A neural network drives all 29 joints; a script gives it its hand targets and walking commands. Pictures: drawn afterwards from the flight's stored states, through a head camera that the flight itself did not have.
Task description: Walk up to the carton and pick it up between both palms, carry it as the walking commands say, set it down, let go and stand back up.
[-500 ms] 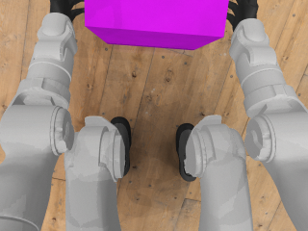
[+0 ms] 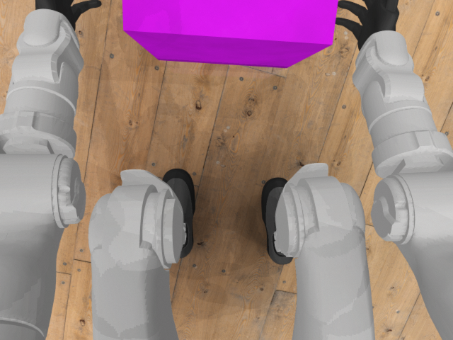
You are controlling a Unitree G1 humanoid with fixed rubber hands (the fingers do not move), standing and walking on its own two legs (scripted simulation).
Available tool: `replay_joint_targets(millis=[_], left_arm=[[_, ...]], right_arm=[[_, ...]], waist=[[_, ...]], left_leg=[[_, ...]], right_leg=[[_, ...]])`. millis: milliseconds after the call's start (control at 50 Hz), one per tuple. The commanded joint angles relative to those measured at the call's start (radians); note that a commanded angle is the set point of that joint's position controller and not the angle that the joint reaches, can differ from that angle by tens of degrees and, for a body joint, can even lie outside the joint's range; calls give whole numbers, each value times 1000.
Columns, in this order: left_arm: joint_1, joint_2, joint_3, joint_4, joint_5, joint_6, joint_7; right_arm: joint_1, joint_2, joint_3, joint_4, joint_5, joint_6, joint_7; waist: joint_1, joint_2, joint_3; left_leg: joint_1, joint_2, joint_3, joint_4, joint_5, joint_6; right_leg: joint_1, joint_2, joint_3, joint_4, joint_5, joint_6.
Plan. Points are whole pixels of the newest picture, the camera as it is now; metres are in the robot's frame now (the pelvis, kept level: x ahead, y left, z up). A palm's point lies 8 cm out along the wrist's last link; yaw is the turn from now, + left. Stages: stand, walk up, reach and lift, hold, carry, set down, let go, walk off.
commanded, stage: set down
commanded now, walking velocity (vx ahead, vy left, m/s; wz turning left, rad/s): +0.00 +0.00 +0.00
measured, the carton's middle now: out of the picture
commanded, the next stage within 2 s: let go in 1.34 s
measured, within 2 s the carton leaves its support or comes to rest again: neither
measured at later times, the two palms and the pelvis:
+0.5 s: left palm out of the picture +0.53 +0.26 -0.02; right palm out of the picture +0.52 -0.19 -0.02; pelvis +0.01 +0.00 +0.09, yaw +0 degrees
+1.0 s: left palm out of the picture +0.53 +0.27 +0.13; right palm out of the picture +0.52 -0.20 +0.13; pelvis +0.03 +0.00 +0.22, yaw +1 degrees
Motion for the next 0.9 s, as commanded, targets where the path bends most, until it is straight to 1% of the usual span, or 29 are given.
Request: replay_joint_targets(millis=[0, 40, 80, 160, 340, 420, 500, 580, 740, 880], left_arm=[[-231, 161, 26, -168, 3, -9, 1], [-219, 171, 29, -216, 6, 5, 3], [-196, 175, 36, -252, 13, 22, 1], [-143, 165, 57, -293, 38, 52, -13], [-89, 132, 91, -311, 87, 88, -54], [-79, 126, 105, -307, 101, 103, -69], [-64, 130, 124, -319, 116, 117, -83], [-45, 138, 143, -352, 132, 131, -97], [9, 138, 169, -432, 160, 155, -120], [56, 120, 182, -445, 181, 161, -138]], right_arm=[[-191, -135, -18, -168, 2, -9, -2], [-174, -145, -24, -222, 4, 5, -7], [-146, -149, -36, -261, 1, 23, -10], [-83, -135, -53, -296, -10, 52, -6], [-23, -112, -92, -318, -52, 82, 24], [-13, -108, -110, -322, -70, 93, 36], [-2, -103, -121, -344, -83, 106, 46], [18, -99, -129, -386, -90, 121, 54], [90, -91, -151, -471, -104, 145, 72], [142, -71, -168, -486, -115, 150, 92]], waist=[[12, 57, -1263], [8, 66, -1354], [3, 78, -1397], [2, 99, -1375], [-8, 112, -1305], [-13, 106, -1310], [-10, 96, -1339], [-7, 91, -1391], [-16, 104, -1466], [-23, 112, -1443]], left_leg=[[761, 14, 3, -131, 293, -22], [822, 10, 12, -137, 314, -21], [854, 6, 20, -152, 313, -21], [855, -2, 28, -205, 297, -19], [855, -16, 17, -351, 271, -12], [867, -21, 15, -420, 249, -9], [892, -27, 18, -488, 244, -8], [948, -33, 21, -551, 269, -7], [1098, -45, 22, -680, 366, -11], [1202, -48, 18, -811, 412, -17]], right_leg=[[469, -42, -45, -204, 273, 6], [502, -37, -56, -215, 287, 4], [512, -32, -64, -232, 283, 1], [492, -26, -69, -282, 263, -4], [446, -21, -71, -419, 230, -9], [464, -19, -74, -484, 215, -10], [507, -15, -75, -546, 218, -8], [569, -11, -76, -609, 242, -5], [686, -4, -74, -745, 325, 1], [762, -4, -69, -878, 364, 3]])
